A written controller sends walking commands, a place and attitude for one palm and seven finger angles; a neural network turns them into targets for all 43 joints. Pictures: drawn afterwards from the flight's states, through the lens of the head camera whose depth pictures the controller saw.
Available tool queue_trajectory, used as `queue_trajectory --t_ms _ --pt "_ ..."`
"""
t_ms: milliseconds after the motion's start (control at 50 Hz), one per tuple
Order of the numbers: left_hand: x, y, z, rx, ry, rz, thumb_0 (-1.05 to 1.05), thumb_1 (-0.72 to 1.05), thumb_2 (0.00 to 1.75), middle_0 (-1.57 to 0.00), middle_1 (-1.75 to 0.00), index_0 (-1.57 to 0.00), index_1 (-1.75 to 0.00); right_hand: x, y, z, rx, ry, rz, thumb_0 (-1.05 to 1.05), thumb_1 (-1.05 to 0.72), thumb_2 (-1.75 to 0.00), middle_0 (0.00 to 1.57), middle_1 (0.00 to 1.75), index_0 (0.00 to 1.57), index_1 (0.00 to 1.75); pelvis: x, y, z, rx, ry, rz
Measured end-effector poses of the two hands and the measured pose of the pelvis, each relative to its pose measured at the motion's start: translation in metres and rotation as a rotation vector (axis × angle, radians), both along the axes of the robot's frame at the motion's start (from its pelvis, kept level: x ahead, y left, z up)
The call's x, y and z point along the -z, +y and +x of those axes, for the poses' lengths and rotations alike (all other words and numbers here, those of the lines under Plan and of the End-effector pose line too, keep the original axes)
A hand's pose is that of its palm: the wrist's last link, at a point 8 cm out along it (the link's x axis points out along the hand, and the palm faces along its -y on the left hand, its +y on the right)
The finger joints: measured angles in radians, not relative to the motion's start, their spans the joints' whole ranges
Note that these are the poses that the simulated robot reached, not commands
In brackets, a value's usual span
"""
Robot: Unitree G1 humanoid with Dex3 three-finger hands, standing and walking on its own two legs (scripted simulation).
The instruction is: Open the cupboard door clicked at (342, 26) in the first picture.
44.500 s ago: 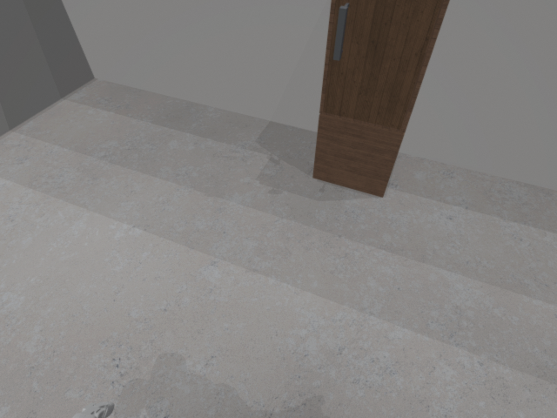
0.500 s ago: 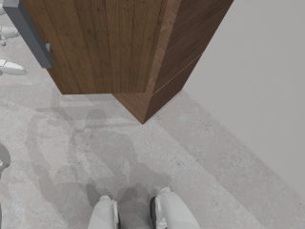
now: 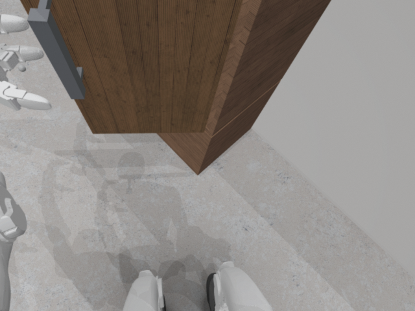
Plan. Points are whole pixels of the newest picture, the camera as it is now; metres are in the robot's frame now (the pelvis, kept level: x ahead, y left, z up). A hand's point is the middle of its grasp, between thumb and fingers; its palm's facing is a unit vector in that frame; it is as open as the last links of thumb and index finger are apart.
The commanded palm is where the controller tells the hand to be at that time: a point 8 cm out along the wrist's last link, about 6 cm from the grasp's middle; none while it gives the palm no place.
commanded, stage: move the hooked fingers beside the handle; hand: left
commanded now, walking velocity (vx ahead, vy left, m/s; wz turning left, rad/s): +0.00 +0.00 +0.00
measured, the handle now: (64, 51) +0.56 +0.22 +0.08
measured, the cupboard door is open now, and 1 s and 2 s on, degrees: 51 51 50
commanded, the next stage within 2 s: slide the fingers in behind the handle in 0.34 s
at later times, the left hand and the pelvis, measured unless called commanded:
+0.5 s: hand (22, 69) +0.51 +0.27 +0.08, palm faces +0.02 -1.00 -0.01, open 14.0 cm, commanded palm +0.50 +0.30 +0.08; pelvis -0.01 -0.01 -0.01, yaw +0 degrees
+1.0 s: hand (35, 72) +0.51 +0.25 +0.08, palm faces +0.04 -1.00 +0.00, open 14.3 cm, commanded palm +0.50 +0.27 +0.08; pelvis +0.00 +0.00 +0.00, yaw +1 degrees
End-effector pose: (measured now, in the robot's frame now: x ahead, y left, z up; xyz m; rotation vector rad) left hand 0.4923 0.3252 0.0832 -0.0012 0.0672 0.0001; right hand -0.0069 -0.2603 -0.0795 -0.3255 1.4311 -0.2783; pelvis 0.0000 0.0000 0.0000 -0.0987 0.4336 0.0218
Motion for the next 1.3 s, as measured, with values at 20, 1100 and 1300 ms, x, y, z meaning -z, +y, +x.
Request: queue_trajectory --t_ms 20,1100,1300 --pt "0.0 -0.001 -0.001 -0.001 0.005 0.004 -0.01 -0.5 0.3 -0.3 -1.2 -0.29 -1.19 0.0 -0.001 0.002 -0.003 -0.007 -0.001 0.01 -0.91 -0.89 0.2 0.3 0.21 0.3 0.0 0.0 0.0 -0.001 -0.002 0.001" --pt "0.005 -0.022 -0.007 -0.051 -0.013 -0.003 -0.01 -0.5 0.3 -0.3 -1.2 -0.2 -1.19 0.007 -0.004 0.004 -0.037 0.009 0.02 0.01 -0.91 -0.89 0.2 0.3 0.21 0.3 0.0 -0.005 -0.001 -0.025 -0.009 0.005" --pt "0.004 -0.037 -0.011 -0.023 -0.023 0.022 -0.01 -0.5 0.3 -0.3 -1.2 -0.16 -1.18 0.01 -0.009 0.016 -0.06 -0.003 0.029 0.01 -0.91 -0.89 0.2 0.29 0.21 0.3 -0.001 -0.008 0.001 -0.038 -0.015 0.007"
